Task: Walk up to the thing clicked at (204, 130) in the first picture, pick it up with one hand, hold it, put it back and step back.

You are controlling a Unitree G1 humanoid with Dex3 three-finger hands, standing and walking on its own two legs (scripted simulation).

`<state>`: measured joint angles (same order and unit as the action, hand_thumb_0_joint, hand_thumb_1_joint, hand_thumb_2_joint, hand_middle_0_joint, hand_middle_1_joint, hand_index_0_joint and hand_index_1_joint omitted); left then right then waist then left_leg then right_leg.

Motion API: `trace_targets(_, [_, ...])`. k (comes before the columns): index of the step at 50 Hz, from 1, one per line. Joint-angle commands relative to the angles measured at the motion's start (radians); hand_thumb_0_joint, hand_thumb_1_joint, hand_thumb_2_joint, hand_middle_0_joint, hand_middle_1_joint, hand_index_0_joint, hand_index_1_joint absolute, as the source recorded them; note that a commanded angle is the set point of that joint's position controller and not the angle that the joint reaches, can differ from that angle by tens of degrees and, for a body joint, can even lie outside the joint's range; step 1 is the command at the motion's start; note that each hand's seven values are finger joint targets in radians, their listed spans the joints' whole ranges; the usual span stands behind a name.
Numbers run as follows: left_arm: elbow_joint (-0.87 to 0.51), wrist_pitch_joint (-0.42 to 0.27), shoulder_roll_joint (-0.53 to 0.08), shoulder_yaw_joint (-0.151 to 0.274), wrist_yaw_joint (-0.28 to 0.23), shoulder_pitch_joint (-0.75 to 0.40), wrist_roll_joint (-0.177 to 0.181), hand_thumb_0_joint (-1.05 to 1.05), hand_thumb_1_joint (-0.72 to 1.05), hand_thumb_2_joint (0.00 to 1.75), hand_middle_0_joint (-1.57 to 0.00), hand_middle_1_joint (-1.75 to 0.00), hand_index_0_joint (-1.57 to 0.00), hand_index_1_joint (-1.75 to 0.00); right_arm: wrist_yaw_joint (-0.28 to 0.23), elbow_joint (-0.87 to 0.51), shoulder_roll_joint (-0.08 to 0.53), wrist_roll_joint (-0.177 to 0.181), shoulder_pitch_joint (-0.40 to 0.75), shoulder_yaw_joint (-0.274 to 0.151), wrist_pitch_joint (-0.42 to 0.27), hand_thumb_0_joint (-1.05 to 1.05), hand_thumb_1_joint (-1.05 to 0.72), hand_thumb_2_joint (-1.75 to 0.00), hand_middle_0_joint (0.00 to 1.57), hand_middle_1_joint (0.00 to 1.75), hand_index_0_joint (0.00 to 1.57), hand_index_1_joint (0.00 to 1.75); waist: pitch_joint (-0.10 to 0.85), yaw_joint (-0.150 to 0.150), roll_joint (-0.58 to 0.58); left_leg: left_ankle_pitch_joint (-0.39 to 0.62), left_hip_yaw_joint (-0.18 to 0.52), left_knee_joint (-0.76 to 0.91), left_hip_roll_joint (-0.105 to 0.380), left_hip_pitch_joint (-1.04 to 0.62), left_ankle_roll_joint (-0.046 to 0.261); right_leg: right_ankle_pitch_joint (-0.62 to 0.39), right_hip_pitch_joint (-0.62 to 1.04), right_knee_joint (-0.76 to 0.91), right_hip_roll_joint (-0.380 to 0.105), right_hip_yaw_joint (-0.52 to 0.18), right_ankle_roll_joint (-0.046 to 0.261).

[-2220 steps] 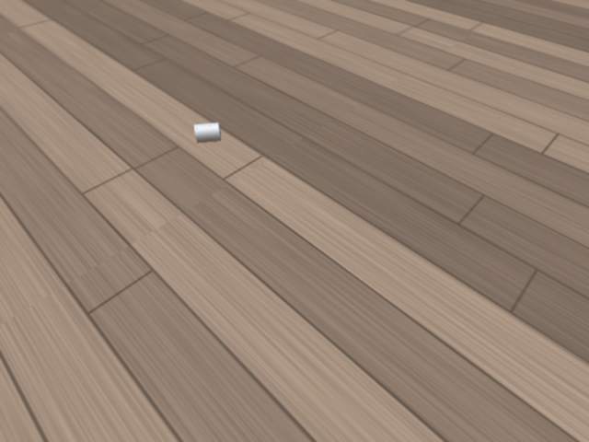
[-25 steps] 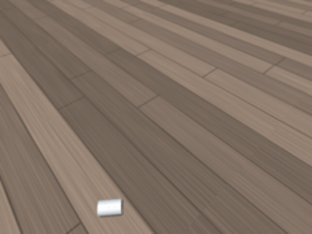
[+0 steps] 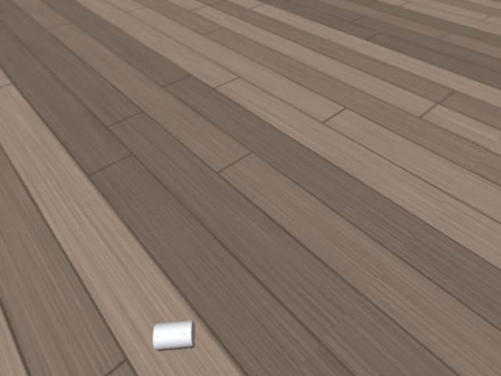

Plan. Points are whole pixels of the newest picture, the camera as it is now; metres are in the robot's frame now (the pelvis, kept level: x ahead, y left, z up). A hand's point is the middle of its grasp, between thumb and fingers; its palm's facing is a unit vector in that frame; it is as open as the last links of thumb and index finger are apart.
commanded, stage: stand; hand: left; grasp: from above
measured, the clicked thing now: (174, 334) +0.43 +0.29 -0.74
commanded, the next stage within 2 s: step back in 0.60 s
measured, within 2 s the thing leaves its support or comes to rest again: neither
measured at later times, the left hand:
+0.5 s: hand out of the picture +0.07 +0.25 -0.16, palm faces -0.01 -0.94 -0.34, open 7.3 cm
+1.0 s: hand out of the picture +0.08 +0.32 -0.19, palm faces -0.02 -0.93 -0.36, open 7.3 cm
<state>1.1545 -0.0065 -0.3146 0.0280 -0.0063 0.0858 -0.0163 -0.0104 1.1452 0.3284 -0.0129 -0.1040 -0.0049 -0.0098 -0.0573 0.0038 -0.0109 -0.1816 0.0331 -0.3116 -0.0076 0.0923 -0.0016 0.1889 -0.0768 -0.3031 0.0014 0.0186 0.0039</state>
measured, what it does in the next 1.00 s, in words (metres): steps on the spot: left foot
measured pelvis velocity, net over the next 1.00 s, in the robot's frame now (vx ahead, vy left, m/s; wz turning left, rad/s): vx -0.07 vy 0.05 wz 0.02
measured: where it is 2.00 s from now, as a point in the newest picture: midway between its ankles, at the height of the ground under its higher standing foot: outside the picture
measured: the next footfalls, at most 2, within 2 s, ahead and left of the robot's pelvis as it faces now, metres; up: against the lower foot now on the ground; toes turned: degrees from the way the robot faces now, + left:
left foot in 0.90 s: -0.03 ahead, +0.14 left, +0.00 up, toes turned -2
right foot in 1.34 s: -0.11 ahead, -0.07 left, +0.00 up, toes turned +0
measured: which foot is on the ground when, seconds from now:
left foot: down 0.00-0.72, up 0.74-0.88, down 0.90-1.00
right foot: down 0.00-0.90, up 0.92-1.00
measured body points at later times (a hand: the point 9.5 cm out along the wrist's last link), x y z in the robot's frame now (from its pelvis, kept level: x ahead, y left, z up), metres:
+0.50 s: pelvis +0.00 +0.00 +0.00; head +0.00 +0.00 +0.45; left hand +0.07 +0.30 -0.13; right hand +0.06 -0.29 -0.14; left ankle -0.01 +0.12 -0.75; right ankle -0.01 -0.11 -0.75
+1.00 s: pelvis -0.07 +0.05 -0.02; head +0.01 +0.08 +0.42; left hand +0.08 +0.36 -0.16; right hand -0.01 -0.27 -0.13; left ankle -0.07 +0.14 -0.75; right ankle -0.05 -0.10 -0.71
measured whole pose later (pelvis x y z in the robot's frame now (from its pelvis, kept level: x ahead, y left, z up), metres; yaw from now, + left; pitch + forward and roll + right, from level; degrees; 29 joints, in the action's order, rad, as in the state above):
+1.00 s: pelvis -0.07 +0.05 -0.02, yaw +1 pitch -1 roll -1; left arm 0.90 0.06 -0.41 0.07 -0.03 -0.01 -0.01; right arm 0.01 0.96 0.36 -0.02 -0.15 -0.05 0.03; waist -0.22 -0.03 0.06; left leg -0.34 0.03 -0.64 -0.05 0.28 0.05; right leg 0.54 -0.44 -0.94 0.06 -0.15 0.01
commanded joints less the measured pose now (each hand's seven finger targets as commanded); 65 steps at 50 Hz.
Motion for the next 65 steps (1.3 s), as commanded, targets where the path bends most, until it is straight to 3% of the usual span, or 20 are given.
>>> trace_targets(1, [-0.060, -0.026, -0.203, 0.038, -0.019, -0.042, 0.003, 0.00, 0.90, 0.90, -0.20, -0.30, -0.20, -0.30, -0.017, -0.060, 0.194, -0.002, 0.037, -0.039, -0.024, 0.00, -0.90, -0.90, 0.20, 0.30, 0.20, 0.30, 0.109, -0.001, 0.017, 0.251, 0.087, 0.025, 0.129, -0.024, 0.024, -0.226, 0.035, 0.026, -0.131, -0.089, 0.013])
trace_targets(18, [-0.061, -0.025, -0.215, 0.033, -0.013, -0.025, 0.006, 0.00, 0.90, 0.90, -0.20, -0.30, -0.20, -0.30, -0.010, -0.053, 0.202, -0.001, 0.027, -0.037, -0.023, 0.00, -0.90, -0.90, 0.20, 0.30, 0.20, 0.30, 0.054, -0.005, 0.019, 0.137, 0.090, 0.059, 0.124, 0.007, 0.022, -0.107, -0.001, 0.053, -0.126, -0.098, 0.015])
trace_targets(29, [-0.070, -0.031, -0.220, 0.026, -0.012, -0.021, 0.007, 0.00, 0.90, 0.90, -0.20, -0.30, -0.20, -0.30, -0.008, -0.056, 0.208, 0.000, 0.028, -0.035, -0.025, 0.00, -0.90, -0.90, 0.20, 0.30, 0.20, 0.30, 0.094, -0.007, 0.003, 0.176, 0.086, 0.045, 0.130, -0.011, 0.024, -0.161, 0.017, 0.043, -0.134, -0.106, 0.015])
trace_targets(30, [-0.087, -0.019, -0.290, 0.076, -0.016, 0.005, 0.020, 0.00, 0.90, 0.90, -0.20, -0.30, -0.20, -0.30, -0.003, -0.088, 0.252, 0.000, 0.067, -0.052, -0.005, 0.00, -0.90, -0.90, 0.20, 0.30, 0.20, 0.30, -0.019, -0.001, 0.023, 0.318, 0.084, -0.078, 0.103, 0.082, 0.047, -0.323, -0.047, -0.037, -0.122, -0.105, 0.025])
trace_targets(34, [-0.155, -0.007, -0.299, 0.090, -0.021, 0.014, 0.020, 0.00, 0.90, 0.90, -0.20, -0.30, -0.20, -0.30, -0.001, -0.134, 0.227, 0.014, 0.003, -0.061, 0.015, 0.00, -0.90, -0.90, 0.20, 0.30, 0.20, 0.30, 0.088, -0.018, 0.074, 0.245, 0.026, -0.269, 0.035, 0.096, 0.043, -0.433, -0.033, -0.062, -0.206, -0.174, 0.129])
trace_targets(38, [-0.245, 0.007, -0.314, 0.102, -0.023, -0.065, -0.004, 0.00, 0.90, 0.90, -0.20, -0.30, -0.20, -0.30, 0.006, -0.175, 0.221, 0.005, -0.062, -0.080, 0.045, 0.00, -0.90, -0.90, 0.20, 0.30, 0.20, 0.30, 0.106, -0.028, 0.185, -0.323, 0.027, -0.543, -0.034, 0.151, 0.047, -0.410, -0.138, -0.071, -0.359, -0.275, 0.255])
trace_targets(41, [-0.295, 0.013, -0.313, 0.100, -0.023, -0.140, -0.013, 0.00, 0.90, 0.90, -0.20, -0.30, -0.20, -0.30, 0.015, -0.196, 0.228, 0.011, -0.114, -0.090, 0.050, 0.00, -0.90, -0.90, 0.20, 0.30, 0.20, 0.30, 0.099, -0.062, 0.204, -0.279, 0.054, -0.510, -0.006, 0.152, 0.060, -0.373, -0.185, -0.139, -0.326, -0.218, 0.209])
trace_targets(42, [-0.302, 0.017, -0.297, 0.094, -0.023, -0.130, -0.012, 0.00, 0.90, 0.90, -0.20, -0.30, -0.20, -0.30, 0.014, -0.202, 0.229, 0.011, -0.116, -0.093, 0.043, 0.00, -0.90, -0.90, 0.20, 0.30, 0.20, 0.30, 0.113, -0.056, 0.176, -0.193, 0.032, -0.404, -0.005, 0.161, 0.058, -0.360, -0.142, -0.193, -0.285, -0.183, 0.176])
trace_targets(43, [-0.308, 0.024, -0.296, 0.091, -0.021, -0.118, -0.007, 0.00, 0.90, 0.90, -0.20, -0.30, -0.20, -0.30, 0.012, -0.210, 0.235, 0.006, -0.118, -0.097, 0.033, 0.00, -0.90, -0.90, 0.20, 0.30, 0.20, 0.30, 0.118, -0.054, 0.121, 0.026, 0.027, -0.264, 0.015, 0.135, 0.056, -0.321, -0.139, -0.270, -0.232, -0.146, 0.133])
trace_targets(44, [-0.320, 0.034, -0.262, 0.082, -0.020, -0.104, 0.005, 0.00, 0.90, 0.90, -0.20, -0.30, -0.20, -0.30, 0.006, -0.221, 0.265, -0.009, -0.105, -0.106, 0.025, 0.00, -0.90, -0.90, 0.20, 0.30, 0.20, 0.30, 0.103, -0.051, -0.023, 0.299, 0.129, -0.118, 0.103, 0.127, 0.062, -0.191, -0.175, -0.398, -0.118, -0.078, 0.072])
trace_targets(45, [-0.333, 0.039, -0.221, 0.078, -0.023, -0.106, 0.017, 0.00, 0.90, 0.90, -0.20, -0.30, -0.20, -0.30, 0.003, -0.228, 0.326, -0.019, -0.097, -0.121, 0.019, 0.00, -0.90, -0.90, 0.20, 0.30, 0.20, 0.30, 0.093, -0.044, -0.198, 0.555, 0.312, -0.064, 0.216, 0.053, 0.096, 0.076, -0.302, -0.557, 0.045, -0.048, 0.025])
trace_targets(46, [-0.327, 0.050, -0.214, 0.080, -0.031, -0.079, 0.013, 0.00, 0.90, 0.90, -0.20, -0.30, -0.20, -0.30, -0.001, -0.236, 0.338, -0.027, -0.116, -0.126, 0.015, 0.00, -0.90, -0.90, 0.20, 0.30, 0.20, 0.30, 0.101, -0.038, -0.177, 0.658, 0.393, -0.078, 0.280, -0.020, 0.148, 0.420, -0.394, -0.655, 0.103, -0.140, 0.026])
trace_targets(47, [-0.323, 0.057, -0.221, 0.076, -0.036, -0.032, 0.009, 0.00, 0.90, 0.90, -0.20, -0.30, -0.20, -0.30, -0.005, -0.245, 0.335, -0.022, -0.104, -0.124, 0.014, 0.00, -0.90, -0.90, 0.20, 0.30, 0.20, 0.30, 0.108, -0.023, -0.112, 0.741, 0.345, -0.126, 0.301, -0.003, 0.185, 0.465, -0.386, -0.747, 0.094, -0.181, 0.025])
trace_targets(49, [-0.315, 0.057, -0.232, 0.080, -0.043, -0.030, 0.006, 0.00, 0.90, 0.90, -0.20, -0.30, -0.20, -0.30, -0.014, -0.286, 0.337, -0.016, -0.027, -0.126, 0.017, 0.00, -0.90, -0.90, 0.20, 0.30, 0.20, 0.30, 0.121, -0.025, -0.158, 0.633, 0.366, -0.096, 0.317, 0.028, 0.205, 0.437, -0.397, -0.847, 0.106, -0.238, 0.031])
trace_targets(52, [-0.313, 0.058, -0.250, 0.085, -0.038, 0.020, 0.017, 0.00, 0.90, 0.90, -0.20, -0.30, -0.20, -0.30, -0.031, -0.311, 0.274, -0.018, 0.012, -0.111, 0.012, 0.00, -0.90, -0.90, 0.20, 0.30, 0.20, 0.30, 0.133, 0.014, -0.116, 0.591, 0.220, -0.162, 0.232, -0.049, 0.199, 0.311, -0.438, -0.901, 0.096, -0.222, 0.015])
trace_targets(53, [-0.315, 0.057, -0.254, 0.089, -0.036, 0.016, 0.012, 0.00, 0.90, 0.90, -0.20, -0.30, -0.20, -0.30, -0.032, -0.317, 0.269, -0.014, -0.004, -0.109, 0.012, 0.00, -0.90, -0.90, 0.20, 0.30, 0.20, 0.30, 0.133, 0.001, -0.108, 0.591, 0.225, -0.167, 0.238, -0.065, 0.212, 0.318, -0.432, -0.919, 0.098, -0.212, 0.006])
trace_targets(56, [-0.345, 0.047, -0.240, 0.089, -0.031, -0.006, 0.007, 0.00, 0.90, 0.90, -0.20, -0.30, -0.20, -0.30, -0.036, -0.310, 0.253, -0.008, -0.075, -0.110, 0.013, 0.00, -0.90, -0.90, 0.20, 0.30, 0.20, 0.30, 0.120, -0.037, -0.090, 0.604, 0.209, -0.184, 0.221, -0.143, 0.189, 0.304, -0.445, -0.780, 0.088, -0.189, -0.017])
trace_targets(59, [-0.365, 0.039, -0.237, 0.089, -0.029, -0.003, 0.007, 0.00, 0.90, 0.90, -0.20, -0.30, -0.20, -0.30, -0.036, -0.322, 0.270, -0.005, -0.096, -0.114, 0.016, 0.00, -0.90, -0.90, 0.20, 0.30, 0.20, 0.30, 0.130, -0.063, -0.095, 0.599, 0.222, -0.205, 0.252, -0.183, 0.234, 0.317, -0.421, -0.628, 0.059, -0.159, -0.023])
trace_targets(63, [-0.352, 0.032, -0.233, 0.095, -0.020, 0.058, 0.001, 0.00, 0.90, 0.90, -0.20, -0.30, -0.20, -0.30, -0.028, -0.346, 0.298, -0.004, -0.054, -0.116, 0.021, 0.00, -0.90, -0.90, 0.20, 0.30, 0.20, 0.30, 0.161, -0.041, -0.119, 0.468, 0.226, -0.214, 0.257, -0.081, 0.228, 0.272, -0.280, -0.407, 0.015, -0.086, 0.001])
trace_targets(65, [-0.330, 0.024, -0.229, 0.097, -0.015, 0.116, -0.005, 0.00, 0.90, 0.90, -0.20, -0.30, -0.20, -0.30, -0.023, -0.358, 0.306, 0.003, -0.009, -0.114, 0.025, 0.00, -0.90, -0.90, 0.20, 0.30, 0.20, 0.30, 0.162, -0.003, -0.096, 0.351, 0.190, -0.250, 0.223, 0.029, 0.190, 0.121, -0.147, -0.219, 0.015, -0.056, 0.024])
